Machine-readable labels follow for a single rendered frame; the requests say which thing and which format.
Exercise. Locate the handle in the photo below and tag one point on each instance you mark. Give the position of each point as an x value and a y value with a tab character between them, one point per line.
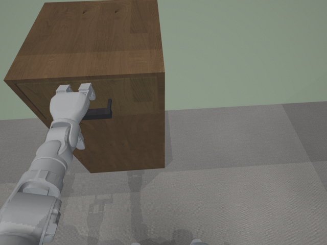
100	113

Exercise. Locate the cabinet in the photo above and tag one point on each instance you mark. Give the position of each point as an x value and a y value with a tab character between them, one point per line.
91	40

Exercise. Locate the robot left hand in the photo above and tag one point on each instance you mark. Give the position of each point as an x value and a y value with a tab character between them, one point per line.
72	105

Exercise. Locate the left robot forearm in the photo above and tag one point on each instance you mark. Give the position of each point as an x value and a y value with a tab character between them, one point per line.
46	173

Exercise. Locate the robot left upper arm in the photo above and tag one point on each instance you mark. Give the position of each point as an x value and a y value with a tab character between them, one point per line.
30	219

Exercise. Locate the drawer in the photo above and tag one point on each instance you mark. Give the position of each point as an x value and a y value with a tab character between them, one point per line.
128	95

